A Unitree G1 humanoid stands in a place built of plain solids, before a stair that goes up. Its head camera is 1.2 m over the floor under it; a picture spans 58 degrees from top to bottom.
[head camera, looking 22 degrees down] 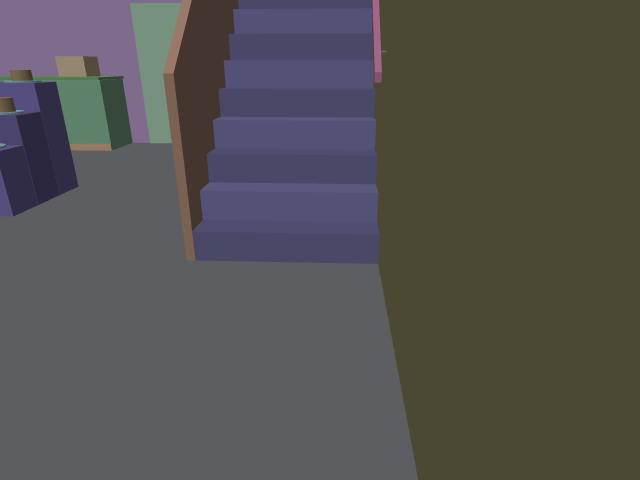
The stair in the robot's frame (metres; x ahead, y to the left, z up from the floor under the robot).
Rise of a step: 0.21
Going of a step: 0.23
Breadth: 1.20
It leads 3 degrees to the right of straight ahead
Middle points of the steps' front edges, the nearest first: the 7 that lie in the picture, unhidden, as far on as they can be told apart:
2.58 0.22 0.21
2.81 0.21 0.41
3.04 0.20 0.62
3.27 0.19 0.82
3.49 0.18 1.03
3.72 0.17 1.24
3.95 0.16 1.44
